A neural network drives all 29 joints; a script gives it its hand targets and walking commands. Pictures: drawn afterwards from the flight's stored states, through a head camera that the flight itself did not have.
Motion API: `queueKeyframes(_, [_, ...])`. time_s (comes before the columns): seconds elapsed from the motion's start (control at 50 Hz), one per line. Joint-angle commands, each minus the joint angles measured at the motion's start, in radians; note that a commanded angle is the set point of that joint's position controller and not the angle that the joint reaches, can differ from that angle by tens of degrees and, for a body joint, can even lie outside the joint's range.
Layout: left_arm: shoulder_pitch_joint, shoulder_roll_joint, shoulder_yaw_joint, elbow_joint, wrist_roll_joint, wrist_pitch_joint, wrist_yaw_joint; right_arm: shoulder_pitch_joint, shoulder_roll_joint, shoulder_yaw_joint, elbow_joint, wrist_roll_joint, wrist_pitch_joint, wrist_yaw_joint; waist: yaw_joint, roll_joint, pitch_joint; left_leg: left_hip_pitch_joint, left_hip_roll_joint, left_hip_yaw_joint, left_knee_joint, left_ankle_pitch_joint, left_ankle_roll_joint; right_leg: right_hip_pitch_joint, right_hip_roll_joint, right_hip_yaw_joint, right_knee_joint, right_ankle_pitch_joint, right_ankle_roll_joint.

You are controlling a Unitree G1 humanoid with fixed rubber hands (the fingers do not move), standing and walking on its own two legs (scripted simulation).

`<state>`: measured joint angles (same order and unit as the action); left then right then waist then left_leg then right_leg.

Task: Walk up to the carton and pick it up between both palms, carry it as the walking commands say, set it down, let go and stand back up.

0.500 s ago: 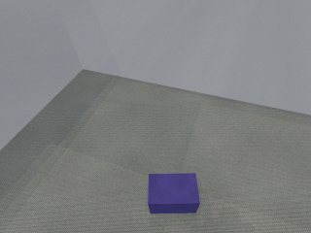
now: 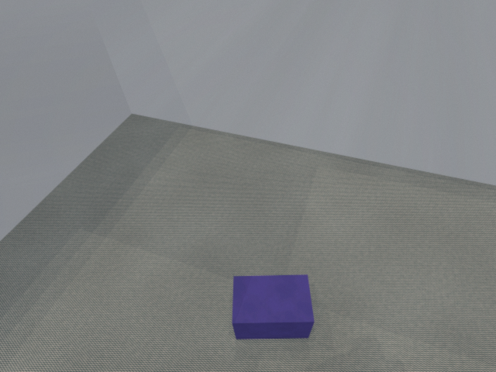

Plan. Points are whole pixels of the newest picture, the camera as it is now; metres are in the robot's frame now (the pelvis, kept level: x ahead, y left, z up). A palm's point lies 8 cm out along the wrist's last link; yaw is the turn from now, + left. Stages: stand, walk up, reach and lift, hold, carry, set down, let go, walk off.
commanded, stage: stand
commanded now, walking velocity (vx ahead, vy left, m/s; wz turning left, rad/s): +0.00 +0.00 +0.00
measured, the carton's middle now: (271, 307) +0.48 -0.04 -0.68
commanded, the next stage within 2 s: reach and lift in 0.46 s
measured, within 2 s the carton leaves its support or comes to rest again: neither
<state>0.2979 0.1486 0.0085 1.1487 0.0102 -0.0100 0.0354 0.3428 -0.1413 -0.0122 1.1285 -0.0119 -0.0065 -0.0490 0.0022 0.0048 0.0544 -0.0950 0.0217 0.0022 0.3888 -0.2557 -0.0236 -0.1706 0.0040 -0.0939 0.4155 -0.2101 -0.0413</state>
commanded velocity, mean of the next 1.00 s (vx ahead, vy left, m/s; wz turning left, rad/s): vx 0.00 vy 0.00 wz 0.00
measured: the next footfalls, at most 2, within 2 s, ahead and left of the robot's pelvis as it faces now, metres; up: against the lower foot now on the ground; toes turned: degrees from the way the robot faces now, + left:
none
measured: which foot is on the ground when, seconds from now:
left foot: down 0.00-1.00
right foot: down 0.00-1.00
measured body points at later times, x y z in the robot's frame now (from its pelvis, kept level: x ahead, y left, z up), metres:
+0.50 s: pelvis +0.00 -0.01 +0.00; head +0.01 -0.01 +0.45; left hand -0.01 +0.22 -0.16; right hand -0.03 -0.23 -0.16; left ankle -0.03 +0.13 -0.74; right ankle +0.01 -0.09 -0.74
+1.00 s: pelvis -0.03 +0.01 -0.05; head +0.12 +0.00 +0.37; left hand +0.16 +0.23 -0.18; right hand +0.14 -0.22 -0.19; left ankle -0.03 +0.14 -0.74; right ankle +0.01 -0.09 -0.74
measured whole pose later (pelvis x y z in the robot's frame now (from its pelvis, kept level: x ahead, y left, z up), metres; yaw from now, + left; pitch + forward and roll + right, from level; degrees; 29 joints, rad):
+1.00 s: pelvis -0.03 +0.01 -0.05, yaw -2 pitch +20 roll +1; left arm 0.01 0.13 0.11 0.47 0.01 0.42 -0.02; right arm 0.03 -0.18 -0.08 0.45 -0.07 0.43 0.06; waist 0.00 0.01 -0.01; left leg -0.79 0.01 0.05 0.83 -0.38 0.00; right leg -0.87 -0.02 -0.04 0.82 -0.29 -0.03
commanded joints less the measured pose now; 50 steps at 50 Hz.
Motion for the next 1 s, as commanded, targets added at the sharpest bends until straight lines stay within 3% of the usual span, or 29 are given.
queueKeyframes(0.0, [0.058,0.087,0.013,-0.020,-0.001,-0.009,0.002,0.088,-0.069,-0.012,-0.004,0.000,-0.003,-0.001,-0.004,-0.006,0.065,-0.115,0.077,-0.038,-0.062,0.061,0.033,0.001,-0.128,0.119,-0.114,-0.041,0.010])
queueKeyframes(0.14, [0.054,0.098,0.019,-0.027,0.000,-0.011,0.003,0.084,-0.072,-0.013,-0.007,-0.005,-0.005,-0.001,-0.003,-0.009,0.061,-0.119,0.079,-0.034,-0.060,0.062,0.028,0.012,-0.134,0.122,-0.117,-0.035,0.006])
queueKeyframes(0.2, [0.066,0.093,0.015,-0.024,-0.001,-0.013,0.002,0.084,-0.077,-0.015,-0.004,-0.005,-0.006,-0.001,-0.003,0.002,0.067,-0.121,0.081,-0.032,-0.057,0.084,0.031,0.021,-0.130,0.112,-0.103,0.022,0.006])
queueKeyframes(0.26, [0.056,0.093,0.015,-0.027,-0.002,-0.011,0.001,0.098,-0.077,-0.014,0.000,-0.002,-0.007,-0.002,-0.004,-0.019,0.055,-0.119,0.082,-0.035,-0.060,0.087,0.029,0.025,-0.126,0.111,-0.097,0.014,0.005])
queueKeyframes(0.3, [0.062,0.089,0.015,-0.027,-0.004,-0.012,0.001,0.089,-0.076,-0.014,0.001,-0.005,-0.006,-0.003,0.000,0.013,0.060,-0.131,0.085,-0.034,-0.057,0.088,0.030,0.034,-0.127,0.112,-0.086,0.047,0.003])
queueKeyframes(0.44, [0.054,0.092,0.016,-0.034,-0.002,-0.015,0.002,0.083,-0.083,-0.016,-0.009,-0.003,-0.008,-0.003,-0.002,-0.011,0.040,-0.121,0.086,-0.034,-0.052,0.099,0.031,0.050,-0.129,0.109,-0.075,0.095,-0.002])
queueKeyframes(0.46, [-0.763,0.227,-0.055,-0.746,-0.120,0.017,-0.001,-0.816,-0.234,0.037,-0.726,0.091,0.028,-0.002,0.050,0.051,-0.165,-0.325,-0.008,-0.011,0.154,-0.189,0.083,-0.217,-0.041,0.074,0.092,-0.244,0.003])
queueKeyframes(0.48, [-0.675,0.215,0.002,-0.586,-0.128,0.114,-0.005,-0.703,-0.166,0.051,-0.616,0.059,0.121,-0.034,0.002,-0.075,-0.147,-0.409,-0.025,0.072,0.208,-0.237,0.074,-0.277,-0.041,0.072,0.121,-0.333,0.029])
queueKeyframes(0.5, [-0.576,0.200,-0.030,-0.597,-0.155,0.197,0.001,-0.624,-0.180,0.062,-0.581,0.074,0.208,-0.041,-0.020,-0.105,-0.210,-0.373,-0.015,0.073,0.226,-0.220,0.071,-0.269,-0.052,0.069,0.121,-0.326,0.024])
queueKeyframes(0.52, [-0.477,0.184,-0.023,-0.532,-0.139,0.286,0.006,-0.495,-0.180,0.047,-0.547,0.081,0.305,-0.043,-0.011,-0.052,-0.196,-0.375,-0.008,0.080,0.214,-0.191,0.076,-0.231,-0.049,0.087,0.096,-0.273,0.008])
queueKeyframes(0.54, [-0.396,0.178,-0.035,-0.487,-0.129,0.375,0.004,-0.417,-0.158,0.051,-0.512,0.083,0.392,-0.039,-0.009,-0.053,-0.183,-0.427,-0.013,0.087,0.201,-0.175,0.080,-0.207,-0.033,0.092,0.083,-0.219,0.013])
queueKeyframes(0.56, [-0.287,0.180,-0.034,-0.466,-0.112,0.481,0.007,-0.285,-0.119,0.033,-0.460,0.102,0.498,-0.041,0.007,-0.008,-0.155,-0.468,-0.017,0.084,0.165,-0.144,0.076,-0.149,-0.027,0.094,0.070,-0.157,0.001])
queueKeyframes(0.58, [-0.206,0.159,-0.050,-0.435,-0.114,0.572,0.002,-0.218,-0.138,0.043,-0.420,0.107,0.589,-0.021,-0.005,0.001,-0.134,-0.533,-0.020,0.069,0.137,-0.123,0.081,-0.119,-0.020,0.118,0.089,-0.106,-0.013])
queueKeyframes(0.62, [-0.118,0.150,-0.027,-0.375,-0.091,0.676,-0.004,-0.115,-0.143,0.015,-0.367,0.066,0.698,0.002,0.011,-0.004,-0.127,-0.605,-0.028,0.021,0.150,-0.036,0.103,-0.114,-0.009,0.153,0.115,0.007,-0.003])
queueKeyframes(0.66, [-0.081,0.112,0.039,-0.459,-0.033,0.677,-0.015,-0.102,-0.106,-0.021,-0.435,0.013,0.705,0.031,0.027,-0.016,-0.161,-0.601,-0.038,0.001,0.143,0.118,0.104,-0.073,0.009,0.189,0.116,0.170,0.010])
queueKeyframes(0.68, [-0.100,0.098,0.053,-0.507,-0.007,0.665,-0.024,-0.113,-0.094,-0.031,-0.483,0.000,0.693,0.044,0.016,0.013,-0.193,-0.577,-0.045,-0.002,0.143,0.178,0.098,-0.061,0.009,0.202,0.128,0.243,0.003])
queueKeyframes(0.7, [-0.119,0.089,0.072,-0.548,0.006,0.643,-0.030,-0.148,-0.088,-0.038,-0.549,-0.019,0.673,0.057,-0.004,-0.007,-0.228,-0.541,-0.048,-0.009,0.146,0.237,0.091,-0.077,0.007,0.205,0.144,0.317,0.005])
queueKeyframes(0.76, [-0.230,0.065,0.075,-0.673,0.013,0.551,-0.053,-0.254,-0.097,-0.056,-0.711,-0.061,0.563,0.079,-0.006,0.000,-0.361,-0.518,-0.065,-0.006,0.205,0.335,0.070,-0.128,0.004,0.177,0.226,0.424,0.001])
queueKeyframes(0.82, [-0.332,0.089,0.119,-0.765,0.009,0.444,-0.061,-0.357,-0.102,-0.102,-0.797,-0.083,0.451,0.101,0.004,-0.041,-0.511,-0.572,-0.056,0.002,0.328,0.376,0.043,-0.192,0.008,0.150,0.342,0.461,0.018])
queueKeyframes(0.88, [-0.349,0.100,0.151,-0.807,0.010,0.390,-0.055,-0.389,-0.133,-0.116,-0.834,-0.071,0.400,0.108,0.004,-0.043,-0.643,-0.616,-0.057,-0.002,0.409,0.383,0.029,-0.207,0.017,0.135,0.434,0.481,0.041])
queueKeyframes(0.94, [-0.293,0.085,0.144,-0.805,0.009,0.404,-0.046,-0.352,-0.178,-0.112,-0.825,-0.044,0.408,0.109,0.008,-0.030,-0.668,-0.601,-0.065,0.004,0.418,0.336,0.022,-0.211,0.031,0.127,0.456,0.409,0.041])
queueKeyframes(0.98, [-0.268,0.067,0.115,-0.796,-0.003,0.436,-0.039,-0.320,-0.191,-0.125,-0.820,-0.037,0.438,0.111,-0.010,-0.031,-0.637,-0.592,-0.068,0.007,0.408,0.272,0.029,-0.245,0.041,0.121,0.451,0.313,0.031])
